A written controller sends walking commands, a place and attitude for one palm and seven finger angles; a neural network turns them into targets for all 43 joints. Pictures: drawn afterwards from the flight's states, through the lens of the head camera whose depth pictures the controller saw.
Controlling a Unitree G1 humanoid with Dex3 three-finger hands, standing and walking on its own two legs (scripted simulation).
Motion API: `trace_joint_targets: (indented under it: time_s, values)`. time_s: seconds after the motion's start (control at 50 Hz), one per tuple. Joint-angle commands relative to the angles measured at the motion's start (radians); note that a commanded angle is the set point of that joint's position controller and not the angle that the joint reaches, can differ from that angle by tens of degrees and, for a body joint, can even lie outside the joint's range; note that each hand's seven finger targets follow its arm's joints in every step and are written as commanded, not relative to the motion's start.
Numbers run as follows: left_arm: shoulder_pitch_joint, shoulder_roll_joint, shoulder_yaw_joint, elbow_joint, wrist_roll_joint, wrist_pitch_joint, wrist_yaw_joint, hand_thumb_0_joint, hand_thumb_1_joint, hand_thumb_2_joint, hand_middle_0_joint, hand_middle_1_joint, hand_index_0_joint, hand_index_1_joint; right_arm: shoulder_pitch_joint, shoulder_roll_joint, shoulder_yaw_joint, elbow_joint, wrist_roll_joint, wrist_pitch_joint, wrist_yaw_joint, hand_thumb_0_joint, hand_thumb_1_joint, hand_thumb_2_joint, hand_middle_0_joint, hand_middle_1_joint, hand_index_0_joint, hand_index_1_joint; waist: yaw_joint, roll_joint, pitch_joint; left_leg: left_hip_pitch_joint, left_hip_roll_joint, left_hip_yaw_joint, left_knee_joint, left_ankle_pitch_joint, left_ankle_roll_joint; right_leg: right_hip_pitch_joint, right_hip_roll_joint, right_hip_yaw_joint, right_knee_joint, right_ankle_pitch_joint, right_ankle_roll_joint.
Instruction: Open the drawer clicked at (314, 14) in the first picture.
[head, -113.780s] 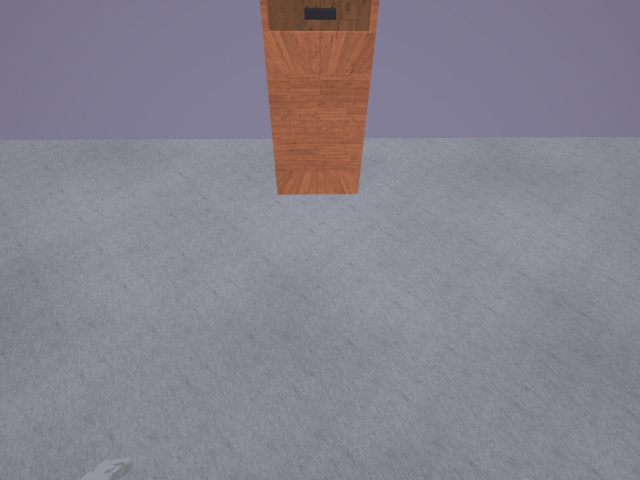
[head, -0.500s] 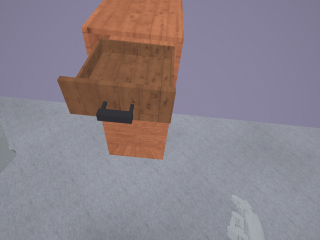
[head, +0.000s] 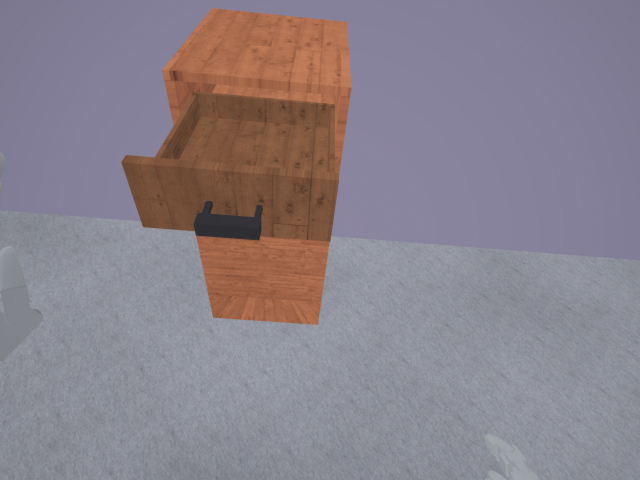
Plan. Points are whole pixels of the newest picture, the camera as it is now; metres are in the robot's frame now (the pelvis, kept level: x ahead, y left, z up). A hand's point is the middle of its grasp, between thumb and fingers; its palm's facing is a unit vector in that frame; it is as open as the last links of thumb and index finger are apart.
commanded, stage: stop stepping back and stand still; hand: left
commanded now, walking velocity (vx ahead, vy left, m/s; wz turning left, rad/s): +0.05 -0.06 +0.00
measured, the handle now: (231, 217) +0.50 +0.17 +0.04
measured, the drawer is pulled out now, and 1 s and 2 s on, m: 0.29 0.29 0.29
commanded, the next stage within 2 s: let the arm hang, fingers relaxed in 0.08 s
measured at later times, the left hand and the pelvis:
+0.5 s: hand out of the picture +0.02 +0.17 -0.18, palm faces +0.02 -0.99 -0.16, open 6.9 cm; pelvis -0.02 -0.01 -0.01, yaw +1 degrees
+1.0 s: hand out of the picture -0.03 +0.21 -0.16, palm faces +0.02 -0.96 -0.28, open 7.4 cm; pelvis -0.03 +0.00 +0.01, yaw +0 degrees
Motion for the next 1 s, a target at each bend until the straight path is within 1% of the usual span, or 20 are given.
trace_joint_targets:
  time_s: [0.0,0.1,0.14,0.16,0.18,0.2,0.22,0.24,0.28,0.3,0.34,0.38,0.4,0.44,0.48,0.54,0.58,0.6,0.72,0.98]
  values:
    - [-0.092,0.147,0.114,-0.135,-0.015,-0.065,0.027,0.000,0.900,0.900,-0.200,-0.300,-0.200,-0.300,-0.150,-0.135,-0.032,-0.140,0.013,-0.068,-0.001,0.000,-0.900,-0.900,0.200,0.300,0.200,0.300,0.005,0.171,-0.001,-0.074,0.183,-0.164,-0.149,0.035,0.018,0.097,-0.015,0.026,-0.116,0.111,-0.008]
    - [-0.065,0.125,0.108,-0.021,-0.040,-0.054,0.013,0.000,0.900,0.900,-0.200,-0.300,-0.200,-0.300,-0.145,-0.124,-0.037,-0.135,0.026,-0.030,0.014,0.000,-0.900,-0.900,0.200,0.300,0.200,0.300,-0.006,0.019,-0.033,-0.037,0.099,-0.078,-0.002,0.009,-0.019,0.060,-0.117,0.208,-0.220,0.173,-0.059]
    - [-0.076,0.112,0.083,-0.052,-0.040,-0.050,0.007,0.000,0.900,0.900,-0.200,-0.300,-0.200,-0.300,-0.152,-0.108,-0.027,-0.143,0.028,-0.016,0.019,0.000,-0.900,-0.900,0.200,0.300,0.200,0.300,-0.009,-0.018,-0.028,-0.026,0.085,-0.076,0.012,0.016,-0.022,0.045,-0.143,0.218,-0.248,0.154,-0.066]
    - [-0.097,-0.066,-0.345,0.770,0.087,0.138,-0.124,0.000,0.900,0.900,-0.200,-0.300,-0.200,-0.300,-0.173,-0.242,-0.084,0.105,0.019,-0.049,0.081,0.000,-0.900,-0.900,0.200,0.300,0.200,0.300,-0.038,-0.001,0.001,-0.046,0.096,-0.078,0.186,0.153,-0.026,-0.075,-0.195,0.127,-0.047,0.365,-0.063]
    - [-0.084,-0.109,-0.341,0.803,0.074,0.214,-0.148,0.000,0.900,0.900,-0.200,-0.300,-0.200,-0.300,-0.093,-0.174,-0.079,0.108,0.011,0.010,0.076,0.000,-0.900,-0.900,0.200,0.300,0.200,0.300,-0.022,0.022,-0.052,0.023,0.103,-0.094,0.122,0.192,-0.026,-0.115,-0.146,0.139,-0.005,0.352,-0.054]
    - [-0.078,-0.144,-0.354,0.803,0.070,0.231,-0.154,0.000,0.900,0.900,-0.200,-0.300,-0.200,-0.300,-0.077,-0.170,-0.076,0.100,0.005,0.019,0.067,0.000,-0.900,-0.900,0.200,0.300,0.200,0.300,-0.017,0.059,-0.042,0.039,0.131,-0.102,0.080,0.294,-0.003,-0.124,-0.088,0.086,0.037,0.302,-0.021]
    - [-0.113,-0.156,-0.362,0.824,0.064,0.236,-0.158,0.000,0.900,0.900,-0.200,-0.300,-0.200,-0.300,-0.084,-0.167,-0.063,0.097,0.003,0.043,0.062,0.000,-0.900,-0.900,0.200,0.300,0.200,0.300,0.000,0.087,-0.033,-0.060,0.174,-0.163,0.023,0.271,0.036,-0.095,-0.058,0.046,0.096,0.174,-0.004]
    - [-0.150,-0.143,-0.363,0.859,0.065,0.236,-0.163,0.000,0.900,0.900,-0.200,-0.300,-0.200,-0.300,-0.110,-0.171,-0.049,0.082,-0.003,0.064,0.059,0.000,-0.900,-0.900,0.200,0.300,0.200,0.300,0.018,0.049,-0.001,-0.123,0.195,-0.211,-0.008,0.264,0.063,-0.072,-0.037,0.050,0.123,0.117,0.002]
    - [-0.186,-0.103,-0.367,0.966,0.068,0.233,-0.166,0.000,0.900,0.900,-0.200,-0.300,-0.200,-0.300,-0.158,-0.175,-0.037,0.079,-0.011,0.080,0.054,0.000,-0.900,-0.900,0.200,0.300,0.200,0.300,0.045,-0.083,0.018,-0.166,0.160,-0.192,0.011,0.259,0.050,0.020,-0.060,0.085,0.042,0.199,-0.006]
    - [-0.212,-0.081,-0.370,1.030,0.070,0.232,-0.163,0.000,0.900,0.900,-0.200,-0.300,-0.200,-0.300,-0.167,-0.157,-0.034,0.075,-0.012,0.088,0.054,0.000,-0.900,-0.900,0.200,0.300,0.200,0.300,0.044,-0.166,0.036,-0.140,0.107,-0.154,0.043,0.192,0.020,0.006,-0.098,0.135,-0.032,0.244,-0.027]
    - [-0.237,-0.032,-0.379,1.163,0.065,0.229,-0.158,0.000,0.900,0.900,-0.200,-0.300,-0.200,-0.300,-0.131,-0.139,-0.029,0.098,-0.012,0.117,0.051,0.000,-0.900,-0.900,0.200,0.300,0.200,0.300,0.024,-0.225,0.032,-0.054,0.024,-0.086,0.111,0.031,-0.009,-0.028,-0.192,0.232,-0.155,0.264,-0.083]
    - [-0.283,-0.032,-0.400,1.281,0.053,0.227,-0.153,0.000,0.900,0.900,-0.200,-0.300,-0.200,-0.300,-0.103,-0.123,-0.026,0.149,-0.012,0.131,0.052,0.000,-0.900,-0.900,0.200,0.300,0.200,0.300,0.009,-0.103,0.033,0.014,0.026,-0.081,0.073,0.019,-0.018,-0.041,-0.190,0.234,-0.176,0.217,-0.096]
    - [-0.300,-0.047,-0.412,1.326,0.048,0.229,-0.150,0.000,0.900,0.900,-0.200,-0.300,-0.200,-0.300,-0.095,-0.112,-0.022,0.171,-0.010,0.135,0.052,0.000,-0.900,-0.900,0.200,0.300,0.200,0.300,0.004,0.006,0.043,0.062,0.042,-0.094,0.030,0.071,-0.019,-0.070,-0.164,0.206,-0.180,0.129,-0.086]
    - [-0.280,-0.077,-0.427,1.429,0.039,0.225,-0.149,0.000,0.900,0.900,-0.200,-0.300,-0.200,-0.300,-0.088,-0.106,-0.011,0.216,-0.008,0.133,0.049,0.000,-0.900,-0.900,0.200,0.300,0.200,0.300,0.016,0.188,0.048,0.039,0.096,-0.146,-0.066,0.103,-0.004,-0.014,-0.104,0.160,-0.163,0.074,-0.049]
    - [-0.233,-0.114,-0.413,1.511,0.037,0.223,-0.144,0.000,0.900,0.900,-0.200,-0.300,-0.200,-0.300,-0.084,-0.104,-0.015,0.243,-0.012,0.134,0.042,0.000,-0.900,-0.900,0.200,0.300,0.200,0.300,0.034,0.304,0.023,-0.001,0.114,-0.167,-0.129,0.023,0.003,0.079,-0.085,0.125,-0.172,0.071,-0.044]
    - [-0.222,-0.108,-0.427,1.609,0.032,0.222,-0.148,0.000,0.900,0.900,-0.200,-0.300,-0.200,-0.300,-0.046,-0.107,-0.016,0.290,-0.005,0.140,0.037,0.000,-0.900,-0.900,0.200,0.300,0.200,0.300,0.036,0.276,0.003,0.006,0.125,-0.183,-0.174,-0.044,0.004,0.127,-0.080,0.099,-0.191,0.082,-0.046]
    - [-0.220,-0.107,-0.431,1.658,0.031,0.221,-0.149,0.000,0.900,0.900,-0.200,-0.300,-0.200,-0.300,-0.025,-0.114,-0.020,0.317,-0.003,0.143,0.035,0.000,-0.900,-0.900,0.200,0.300,0.200,0.300,0.034,0.233,0.026,0.005,0.130,-0.191,-0.204,-0.093,0.001,0.120,-0.080,0.092,-0.205,0.068,-0.048]
    - [-0.223,-0.108,-0.431,1.677,0.032,0.221,-0.148,0.000,0.900,0.900,-0.200,-0.300,-0.200,-0.300,-0.015,-0.114,-0.023,0.325,0.000,0.145,0.033,0.000,-0.900,-0.900,0.200,0.300,0.200,0.300,0.034,0.158,0.064,0.008,0.139,-0.197,-0.213,-0.092,0.006,0.098,-0.079,0.086,-0.216,0.061,-0.050]
    - [-0.224,-0.108,-0.439,1.765,0.034,0.217,-0.142,0.000,0.900,0.900,-0.200,-0.300,-0.200,-0.300,0.025,-0.125,-0.031,0.391,0.000,0.144,0.032,0.000,-0.900,-0.900,0.200,0.300,0.200,0.300,0.024,0.059,0.126,0.032,0.136,-0.192,-0.239,-0.118,0.010,0.048,-0.090,0.099,-0.250,0.012,-0.050]
    - [-0.273,-0.083,-0.427,1.791,0.037,0.207,-0.136,0.000,0.900,0.900,-0.200,-0.300,-0.200,-0.300,-0.006,-0.124,-0.036,0.442,-0.003,0.140,0.038,0.000,-0.900,-0.900,0.200,0.300,0.200,0.300,0.023,0.041,0.155,0.052,0.117,-0.155,-0.234,-0.083,0.005,0.002,-0.103,0.132,-0.277,-0.046,-0.046]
